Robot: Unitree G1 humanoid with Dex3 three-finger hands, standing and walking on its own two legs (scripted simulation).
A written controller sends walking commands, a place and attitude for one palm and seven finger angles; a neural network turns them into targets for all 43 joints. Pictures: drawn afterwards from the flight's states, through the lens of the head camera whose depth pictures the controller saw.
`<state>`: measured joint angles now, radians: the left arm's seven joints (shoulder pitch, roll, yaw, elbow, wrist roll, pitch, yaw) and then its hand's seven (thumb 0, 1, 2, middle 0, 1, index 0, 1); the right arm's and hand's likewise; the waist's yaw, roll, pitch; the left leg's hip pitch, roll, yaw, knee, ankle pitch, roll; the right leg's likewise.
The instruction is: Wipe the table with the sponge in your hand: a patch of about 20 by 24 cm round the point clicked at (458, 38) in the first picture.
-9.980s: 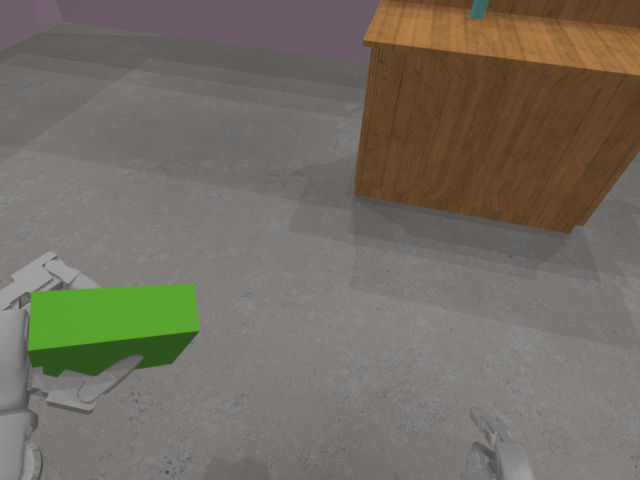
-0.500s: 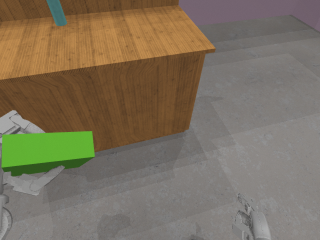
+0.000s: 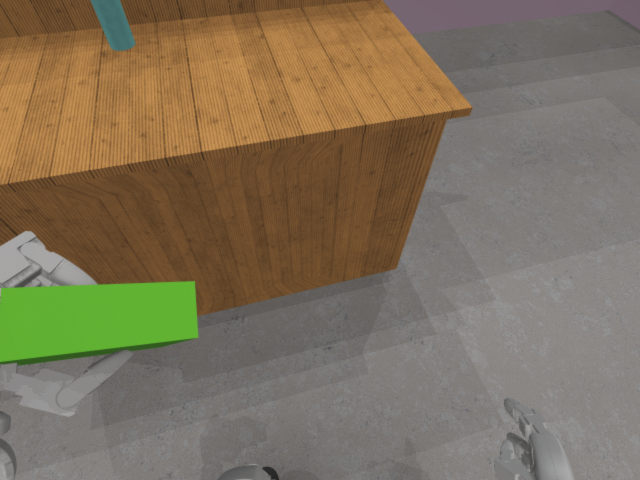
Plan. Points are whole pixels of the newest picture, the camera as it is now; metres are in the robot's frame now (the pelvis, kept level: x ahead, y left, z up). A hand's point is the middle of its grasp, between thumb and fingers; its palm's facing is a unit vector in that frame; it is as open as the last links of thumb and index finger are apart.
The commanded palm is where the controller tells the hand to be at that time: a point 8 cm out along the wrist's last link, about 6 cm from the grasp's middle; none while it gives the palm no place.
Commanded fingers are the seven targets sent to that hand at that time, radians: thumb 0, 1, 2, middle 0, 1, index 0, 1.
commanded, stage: take the last steps up to it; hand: left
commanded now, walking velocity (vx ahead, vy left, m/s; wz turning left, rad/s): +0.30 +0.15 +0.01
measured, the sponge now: (127, 322) +0.23 +0.19 +0.15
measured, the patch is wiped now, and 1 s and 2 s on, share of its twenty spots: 0.00 0.00 0.00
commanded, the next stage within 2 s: come to a stop and stand still in 1.14 s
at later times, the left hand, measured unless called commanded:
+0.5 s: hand (68, 225) +0.31 +0.27 +0.17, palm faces +0.39 -0.79 -0.48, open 9.2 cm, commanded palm +0.25 +0.31 +0.19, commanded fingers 0.00 0.10 1.30 -1.20 -1.60 -1.20 -1.60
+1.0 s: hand (61, 163) +0.38 +0.31 +0.18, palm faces +0.36 -0.79 -0.49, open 9.2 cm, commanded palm +0.33 +0.36 +0.19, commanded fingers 0.00 0.10 1.30 -1.20 -1.60 -1.20 -1.60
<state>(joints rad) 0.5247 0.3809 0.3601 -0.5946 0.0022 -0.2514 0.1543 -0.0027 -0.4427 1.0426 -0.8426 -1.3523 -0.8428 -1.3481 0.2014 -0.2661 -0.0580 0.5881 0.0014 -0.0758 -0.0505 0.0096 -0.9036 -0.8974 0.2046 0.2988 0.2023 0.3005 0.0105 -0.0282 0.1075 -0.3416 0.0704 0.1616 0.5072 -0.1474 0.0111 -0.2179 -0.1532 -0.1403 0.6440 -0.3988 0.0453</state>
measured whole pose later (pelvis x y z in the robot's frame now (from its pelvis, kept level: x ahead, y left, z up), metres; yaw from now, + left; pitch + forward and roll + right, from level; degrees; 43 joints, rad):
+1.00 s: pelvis +0.17 +0.08 +0.00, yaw -1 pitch +0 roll +2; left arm 0.48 0.37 0.34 -0.50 -0.02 -0.22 0.13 0.00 -0.44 1.04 -0.84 -1.35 -0.84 -1.35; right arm 0.20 -0.17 0.02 0.65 0.01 -0.07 -0.04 0.01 -0.90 -0.90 0.21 0.30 0.21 0.30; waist 0.02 0.04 0.07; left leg -0.43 0.02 0.10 0.93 -0.42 -0.02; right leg -0.30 -0.08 -0.17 0.65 -0.35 -0.05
